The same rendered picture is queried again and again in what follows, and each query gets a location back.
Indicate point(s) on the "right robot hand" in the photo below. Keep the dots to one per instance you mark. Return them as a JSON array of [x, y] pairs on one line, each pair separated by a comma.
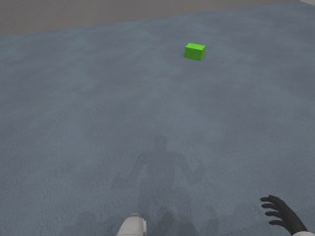
[[289, 220]]

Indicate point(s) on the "robot left thigh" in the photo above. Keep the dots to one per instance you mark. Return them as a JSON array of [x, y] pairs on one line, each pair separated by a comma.
[[133, 226]]

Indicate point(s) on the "carton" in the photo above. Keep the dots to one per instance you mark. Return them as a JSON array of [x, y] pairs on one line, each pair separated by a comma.
[[194, 51]]

